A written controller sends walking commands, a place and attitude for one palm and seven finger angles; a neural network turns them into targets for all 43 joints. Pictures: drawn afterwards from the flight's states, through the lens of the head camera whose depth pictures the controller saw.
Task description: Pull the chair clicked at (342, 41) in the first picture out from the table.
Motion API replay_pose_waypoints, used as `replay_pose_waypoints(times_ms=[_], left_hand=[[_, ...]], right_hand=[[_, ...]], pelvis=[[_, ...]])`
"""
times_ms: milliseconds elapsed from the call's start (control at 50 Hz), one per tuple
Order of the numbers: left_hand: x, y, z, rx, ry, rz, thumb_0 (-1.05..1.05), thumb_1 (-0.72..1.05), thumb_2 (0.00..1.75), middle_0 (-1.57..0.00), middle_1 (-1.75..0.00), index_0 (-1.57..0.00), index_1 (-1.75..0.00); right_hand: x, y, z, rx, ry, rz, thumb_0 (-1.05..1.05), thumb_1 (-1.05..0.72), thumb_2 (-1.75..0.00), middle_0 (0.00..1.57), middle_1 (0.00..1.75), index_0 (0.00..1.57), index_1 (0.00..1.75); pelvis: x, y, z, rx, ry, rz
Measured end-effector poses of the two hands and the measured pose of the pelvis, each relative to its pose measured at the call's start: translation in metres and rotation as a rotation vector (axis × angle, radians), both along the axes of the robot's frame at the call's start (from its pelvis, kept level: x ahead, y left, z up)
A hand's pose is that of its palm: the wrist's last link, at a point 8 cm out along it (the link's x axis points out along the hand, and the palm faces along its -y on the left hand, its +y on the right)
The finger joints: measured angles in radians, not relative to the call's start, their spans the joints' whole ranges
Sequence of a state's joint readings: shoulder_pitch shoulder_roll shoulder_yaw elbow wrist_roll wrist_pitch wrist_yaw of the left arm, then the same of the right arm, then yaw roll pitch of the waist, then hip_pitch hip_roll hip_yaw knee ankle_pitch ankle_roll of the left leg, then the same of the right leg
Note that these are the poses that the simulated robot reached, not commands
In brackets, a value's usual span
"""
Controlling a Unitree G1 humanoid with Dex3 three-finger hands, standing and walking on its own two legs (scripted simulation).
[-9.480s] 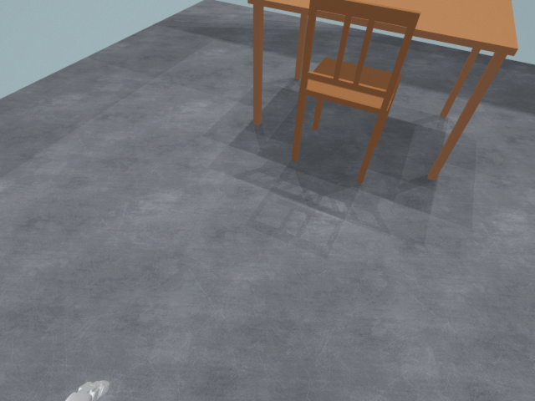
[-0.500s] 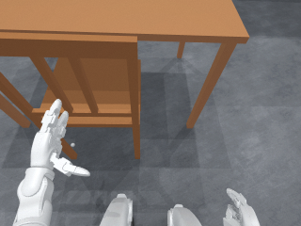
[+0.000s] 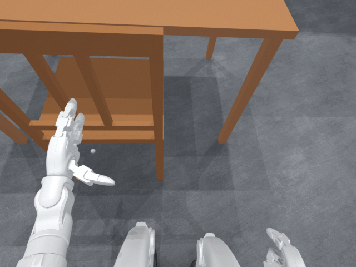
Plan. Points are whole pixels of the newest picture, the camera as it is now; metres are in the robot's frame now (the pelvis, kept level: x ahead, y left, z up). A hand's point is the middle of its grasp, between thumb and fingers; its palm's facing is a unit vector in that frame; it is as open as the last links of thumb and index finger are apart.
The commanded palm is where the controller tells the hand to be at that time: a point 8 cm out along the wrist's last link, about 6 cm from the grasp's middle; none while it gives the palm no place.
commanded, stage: aim the fingers beside a spindle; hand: left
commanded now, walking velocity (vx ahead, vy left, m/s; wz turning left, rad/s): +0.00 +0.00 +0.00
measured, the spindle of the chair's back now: (58, 94) +0.50 +0.31 +0.02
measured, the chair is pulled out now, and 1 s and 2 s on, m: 0.00 0.00 0.00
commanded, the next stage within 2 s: none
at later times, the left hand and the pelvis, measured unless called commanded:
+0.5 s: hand (97, 153) +0.34 +0.19 +0.03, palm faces +0.06 -1.00 -0.04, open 17.0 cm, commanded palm +0.33 +0.23 +0.02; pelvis +0.00 -0.01 +0.00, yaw +1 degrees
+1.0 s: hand (100, 155) +0.35 +0.18 +0.01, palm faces +0.05 -1.00 -0.01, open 17.0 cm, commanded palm +0.33 +0.24 +0.03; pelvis +0.01 -0.02 +0.00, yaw +0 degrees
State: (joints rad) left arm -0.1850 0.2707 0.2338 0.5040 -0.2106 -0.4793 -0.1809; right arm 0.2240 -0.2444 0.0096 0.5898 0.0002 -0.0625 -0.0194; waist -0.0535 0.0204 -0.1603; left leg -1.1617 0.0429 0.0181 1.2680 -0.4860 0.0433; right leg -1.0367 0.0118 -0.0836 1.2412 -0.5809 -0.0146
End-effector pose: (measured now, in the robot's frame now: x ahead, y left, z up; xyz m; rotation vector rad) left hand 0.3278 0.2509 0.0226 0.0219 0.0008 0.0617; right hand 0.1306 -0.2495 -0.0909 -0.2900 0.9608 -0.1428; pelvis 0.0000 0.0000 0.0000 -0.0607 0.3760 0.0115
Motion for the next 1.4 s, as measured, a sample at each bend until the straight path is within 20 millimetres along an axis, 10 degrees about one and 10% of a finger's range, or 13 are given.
replay_pose_waypoints(times_ms=[640,1200,1400], left_hand=[[0.004,-0.026,-0.005,0.007,0.002,-0.019,-0.02,-0.50,0.30,-0.06,-0.08,-0.06,-0.08],[0.010,0.008,0.015,0.036,-0.033,0.027,-0.02,-0.50,0.30,-0.06,-0.08,-0.06,-0.08],[-0.003,-0.014,-0.012,-0.032,0.038,-0.023,-0.02,-0.50,0.30,-0.06,-0.08,-0.06,-0.08]], right_hand=[[0.005,-0.019,-0.009,0.007,0.000,-0.018,0.00,-0.90,-0.90,0.21,0.30,0.20,0.30],[0.001,-0.015,-0.002,0.006,0.026,-0.043,0.00,-0.90,-0.90,0.20,0.30,0.20,0.30],[0.004,-0.006,-0.002,0.003,0.022,-0.024,0.00,-0.90,-0.90,0.21,0.30,0.20,0.30]], pelvis=[[-0.002,-0.016,-0.006,0.015,0.006,-0.003],[0.006,-0.012,0.003,0.009,0.004,-0.006],[0.006,-0.003,0.001,0.004,0.011,-0.006]])
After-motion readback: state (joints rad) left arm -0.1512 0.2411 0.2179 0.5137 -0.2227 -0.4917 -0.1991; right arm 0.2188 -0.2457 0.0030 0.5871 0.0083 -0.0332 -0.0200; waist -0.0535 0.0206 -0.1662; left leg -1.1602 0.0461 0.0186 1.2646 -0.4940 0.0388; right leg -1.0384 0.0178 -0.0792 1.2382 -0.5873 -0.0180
